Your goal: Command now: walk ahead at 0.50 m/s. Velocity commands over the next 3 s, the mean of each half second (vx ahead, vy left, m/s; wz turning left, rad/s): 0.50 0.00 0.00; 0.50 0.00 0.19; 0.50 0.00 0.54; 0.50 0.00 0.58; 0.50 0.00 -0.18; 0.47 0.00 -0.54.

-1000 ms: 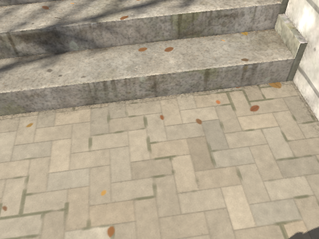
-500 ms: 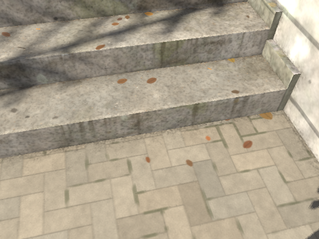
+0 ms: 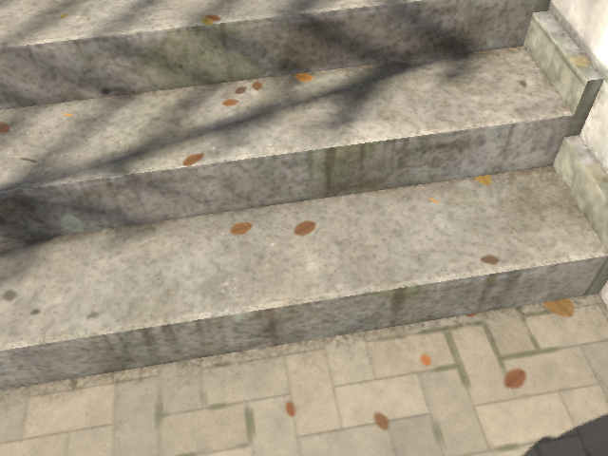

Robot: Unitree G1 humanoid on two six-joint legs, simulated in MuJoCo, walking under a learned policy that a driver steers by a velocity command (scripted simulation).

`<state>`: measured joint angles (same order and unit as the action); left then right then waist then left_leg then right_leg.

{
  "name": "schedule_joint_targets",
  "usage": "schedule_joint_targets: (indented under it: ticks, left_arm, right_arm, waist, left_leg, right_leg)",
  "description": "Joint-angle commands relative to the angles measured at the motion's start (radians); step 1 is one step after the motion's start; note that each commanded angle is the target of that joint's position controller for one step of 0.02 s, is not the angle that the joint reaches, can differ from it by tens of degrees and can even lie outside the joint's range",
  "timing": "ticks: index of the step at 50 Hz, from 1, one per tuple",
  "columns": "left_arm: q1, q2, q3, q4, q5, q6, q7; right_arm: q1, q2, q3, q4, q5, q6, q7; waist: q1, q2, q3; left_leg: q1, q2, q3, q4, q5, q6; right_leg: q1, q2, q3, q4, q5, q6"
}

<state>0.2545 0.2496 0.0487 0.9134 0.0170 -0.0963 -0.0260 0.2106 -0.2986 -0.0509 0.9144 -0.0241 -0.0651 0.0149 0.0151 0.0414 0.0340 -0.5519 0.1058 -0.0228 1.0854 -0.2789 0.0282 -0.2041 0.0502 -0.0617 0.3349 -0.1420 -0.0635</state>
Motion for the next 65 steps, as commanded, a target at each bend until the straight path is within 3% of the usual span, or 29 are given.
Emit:
schedule_joint_targets:
  ticks: [1,5,9,12,13,14,15,16,18,20,23,29,34,37,38,39,40,41,42,43,45,48,52,53,56,59,62,64,65]
  left_arm:
    - [0.038,0.135,0.026,0.0,0.009,-0.013,0.005]
    - [0.055,0.14,0.028,0.019,0.001,-0.007,0.001]
    - [0.113,0.158,0.035,0.06,0.004,0.0,0.012]
    - [0.101,0.167,0.037,0.072,0.009,0.01,0.021]
    - [0.102,0.154,0.031,0.078,0.01,0.014,0.021]
    - [0.108,0.113,0.015,0.06,0.011,0.013,0.02]
    - [0.201,0.021,-0.008,0.029,-0.02,0.009,0.013]
    - [0.153,0.121,0.015,0.046,0.009,0.012,0.019]
    - [0.063,0.112,0.015,0.041,0.002,0.011,0.007]
    - [0.046,0.08,0.007,0.05,0.02,0.028,0.002]
    - [0.026,0.06,0.0,0.056,0.029,0.046,-0.006]
    - [-0.209,0.039,-0.018,-0.017,0.019,0.043,-0.012]
    - [-0.301,0.038,-0.029,-0.052,0.011,0.029,0.004]
    - [-0.137,0.07,-0.015,-0.006,0.015,0.014,0.026]
    - [0.042,0.079,-0.006,0.049,0.025,0.001,0.036]
    - [0.195,0.161,0.018,0.081,0.049,-0.009,0.05]
    - [0.216,0.29,0.051,0.086,0.053,-0.001,0.049]
    - [0.153,0.23,0.049,0.069,0.02,0.017,0.041]
    - [0.029,0.14,0.025,0.037,0.008,0.021,0.038]
    - [-0.038,0.083,0.01,0.022,0.004,0.021,0.035]
    - [-0.024,0.035,-0.005,0.041,0.001,0.009,0.046]
    - [0.069,0.044,0.0,0.08,0.007,-0.016,0.04]
    - [0.151,0.031,-0.005,0.106,0.02,-0.023,0.044]
    - [0.226,0.027,-0.003,0.124,0.027,-0.025,0.045]
    - [0.288,0.017,-0.01,0.154,0.031,-0.032,0.045]
    - [0.338,0.036,-0.017,0.189,0.044,-0.047,0.04]
    - [0.334,0.038,-0.03,0.206,0.033,-0.051,0.038]
    - [0.327,0.023,-0.044,0.223,0.012,-0.024,0.057]
    - [0.27,0.044,-0.043,0.198,-0.012,-0.004,0.074]
  right_arm:
    - [0.058,-0.004,0.005,-0.046,-0.04,0.035,0.027]
    - [-0.102,-0.017,0.018,-0.095,-0.007,0.028,0.032]
    - [-0.18,-0.047,0.013,-0.133,-0.005,0.019,0.023]
    - [-0.096,-0.066,0.0,-0.118,-0.013,0.004,0.016]
    - [0.03,-0.072,-0.009,-0.075,-0.019,-0.009,0.007]
    - [0.219,-0.131,-0.027,-0.024,-0.037,-0.022,-0.005]
    - [0.317,-0.273,-0.067,0.0,-0.04,-0.02,-0.012]
    - [0.246,-0.213,-0.057,-0.005,-0.005,-0.006,-0.009]
    - [0.088,-0.091,-0.024,-0.036,0.002,-0.009,-0.002]
    - [0.065,-0.037,-0.007,-0.015,0.009,-0.024,-0.007]
    - [0.119,-0.056,-0.009,0.025,0.018,-0.044,-0.01]
    - [0.185,-0.048,0.001,0.076,0.014,-0.04,-0.014]
    - [0.221,-0.054,0.004,0.109,0.004,-0.036,-0.019]
    - [0.158,-0.055,0.003,0.094,0.008,-0.033,-0.022]
    - [0.148,-0.046,0.006,0.095,0.016,-0.031,-0.021]
    - [0.139,-0.03,0.012,0.066,0.028,-0.035,-0.02]
    - [0.287,0.102,0.039,0.055,0.047,-0.03,-0.02]
    - [0.253,-0.022,0.007,0.092,0.017,-0.007,-0.031]
    - [0.185,-0.03,-0.003,0.079,0.004,-0.003,-0.022]
    - [0.154,-0.012,-0.003,0.072,0.0,-0.002,-0.013]
    - [0.137,0.017,-0.005,0.064,-0.013,0.014,0.0]
    - [0.127,0.074,-0.009,0.055,-0.012,0.039,-0.001]
    - [-0.04,0.087,-0.014,-0.028,-0.019,0.066,-0.004]
    - [-0.07,0.119,-0.009,-0.041,-0.013,0.079,-0.021]
    - [-0.207,0.134,0.003,-0.142,-0.009,0.083,-0.05]
    - [-0.401,0.194,0.039,-0.281,-0.01,0.079,-0.072]
    - [-0.47,0.189,0.057,-0.371,-0.002,0.075,-0.073]
    - [-0.535,0.214,0.089,-0.453,-0.004,0.074,-0.045]
    - [-0.468,0.223,0.102,-0.455,-0.008,0.083,-0.016]
  waist:
    - [-0.057,-0.111,0.002]
    - [-0.011,-0.122,0.022]
    - [0.01,-0.112,0.037]
    - [-0.034,-0.112,0.008]
    - [-0.088,-0.072,-0.048]
    - [-0.148,0.019,-0.169]
    - [-0.12,0.298,-0.261]
    - [-0.102,0.184,-0.229]
    - [-0.048,0.024,-0.06]
    - [-0.01,0.035,-0.009]
    - [0.004,0.027,-0.025]
    - [-0.037,0.026,0.038]
    - [-0.053,0.043,0.034]
    - [0.022,0.051,-0.044]
    - [0.097,0.007,-0.121]
    - [0.144,-0.084,-0.207]
    - [0.056,-0.345,-0.283]
    - [0.065,-0.167,-0.26]
    - [0.024,-0.121,-0.11]
    - [-0.001,-0.127,-0.032]
    - [-0.028,-0.129,-0.003]
    - [-0.042,-0.078,-0.035]
    - [-0.016,-0.104,0.01]
    - [0.014,-0.157,-0.002]
    - [0.008,-0.085,0.085]
    - [0.03,-0.093,0.13]
    - [0.008,-0.043,0.149]
    - [-0.006,-0.056,0.141]
    - [-0.047,-0.052,0.094]
  left_leg:
    - [0.002,0.022,0.039,-0.1,0.113,-0.027]
    - [0.05,0.004,0.074,-0.374,0.265,-0.028]
    - [0.04,-0.01,0.063,-0.489,0.226,0.001]
    - [0.156,-0.052,0.083,-0.564,0.109,0.045]
    - [0.31,-0.082,0.097,-0.635,0.113,0.066]
    - [0.551,0.021,-0.027,-0.663,0.052,0.109]
    - [0.821,0.288,-0.485,-0.78,-0.078,0.226]
    - [0.767,0.291,-0.615,-0.868,-0.136,0.228]
    - [0.563,0.214,-0.359,-0.884,-0.052,0.194]
    - [0.459,0.142,-0.202,-0.93,0.134,0.146]
    - [0.471,0.118,-0.106,-0.933,0.358,0.155]
    - [0.493,0.064,0.004,-0.954,0.48,0.147]
    - [0.552,0.079,0.011,-0.883,0.668,0.133]
    - [0.584,0.084,-0.022,-0.682,0.899,0.12]
    - [0.521,0.045,0.0,-0.507,0.863,0.108]
    - [0.339,-0.017,0.023,-0.266,0.544,0.082]
    - [0.027,-0.179,0.078,0.05,-0.235,0.048]
    - [-0.015,-0.126,-0.029,0.159,-0.244,0.065]
    - [-0.047,-0.079,-0.042,0.163,-0.145,0.069]
    - [-0.045,-0.049,-0.023,0.153,-0.076,0.062]
    - [-0.029,-0.027,-0.015,0.213,0.013,0.043]
    - [-0.118,-0.047,0.011,0.454,0.033,0.026]
    - [-0.354,-0.038,0.008,0.564,0.094,0.017]
    - [-0.47,-0.074,0.049,0.817,0.003,0.025]
    - [-0.799,-0.052,-0.041,0.972,-0.114,0.05]
    - [-1.036,-0.068,-0.017,1.169,-0.264,0.091]
    - [-1.042,-0.057,0.014,1.0,-0.318,0.112]
    - [-0.887,-0.031,0.118,0.736,-0.292,0.1]
    - [-0.611,0.003,0.177,0.491,-0.209,0.117]
  right_leg:
    - [-0.042,-0.224,0.133,-0.199,0.257,-0.147]
    - [-0.011,-0.203,0.097,-0.231,0.156,-0.127]
    - [0.146,-0.272,0.133,-0.2,0.164,-0.114]
    - [0.209,-0.284,0.125,-0.057,0.336,-0.087]
    - [0.19,-0.237,0.081,0.114,0.447,-0.069]
    - [0.067,-0.173,0.032,0.377,0.347,-0.044]
    - [-0.292,0.003,-0.047,0.728,-0.126,0.003]
    - [-0.407,0.001,0.084,0.84,-0.362,-0.013]
    - [-0.41,-0.101,0.114,0.822,-0.209,-0.028]
    - [-0.334,-0.143,0.103,0.733,-0.135,-0.008]
    - [-0.331,-0.145,0.07,0.71,-0.083,0.018]
    - [-0.392,-0.14,0.004,0.444,0.057,0.059]
    - [-0.288,-0.089,-0.024,0.241,0.088,0.026]
    - [-0.123,-0.046,-0.011,0.181,0.006,-0.017]
    - [0.079,-0.041,-0.015,0.109,0.081,-0.033]
    - [0.307,-0.21,0.15,0.074,0.105,-0.058]
    - [0.507,-0.511,0.535,0.011,0.219,-0.182]
    - [0.394,-0.474,0.553,-0.038,-0.06,-0.197]
    - [0.238,-0.42,0.45,-0.107,-0.275,-0.165]
    - [0.13,-0.377,0.371,-0.173,-0.296,-0.135]
    - [0.051,-0.322,0.229,-0.199,-0.134,-0.093]
    - [0.045,-0.343,0.105,-0.123,0.156,-0.114]
    - [0.06,-0.339,0.053,-0.125,-0.008,-0.105]
    - [0.112,-0.378,0.104,-0.136,-0.081,-0.144]
    - [0.204,-0.432,0.135,-0.181,-0.325,-0.123]
    - [0.301,-0.459,0.081,-0.213,-0.161,-0.088]
    - [0.286,-0.403,-0.035,-0.255,-0.164,-0.04]
    - [0.185,-0.322,-0.119,-0.325,-0.047,-0.037]
    - [0.078,-0.311,-0.197,-0.406,0.236,-0.069]
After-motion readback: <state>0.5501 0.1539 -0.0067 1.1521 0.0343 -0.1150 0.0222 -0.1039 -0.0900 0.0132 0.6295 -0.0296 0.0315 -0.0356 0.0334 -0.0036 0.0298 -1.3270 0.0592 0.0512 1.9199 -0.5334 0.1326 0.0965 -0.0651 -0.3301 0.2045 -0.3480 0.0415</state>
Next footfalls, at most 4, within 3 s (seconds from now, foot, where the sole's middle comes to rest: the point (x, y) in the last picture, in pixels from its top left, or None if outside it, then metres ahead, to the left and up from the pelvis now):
0.28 left None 0.31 0.13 -0.78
0.78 right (355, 418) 0.57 -0.05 -0.78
1.38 left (226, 263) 0.87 0.25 -0.61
1.86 right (230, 129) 1.15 0.25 -0.44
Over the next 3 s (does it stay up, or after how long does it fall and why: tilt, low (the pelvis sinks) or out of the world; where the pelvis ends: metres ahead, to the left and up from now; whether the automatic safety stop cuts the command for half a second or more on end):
stays up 1.44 0.58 0.49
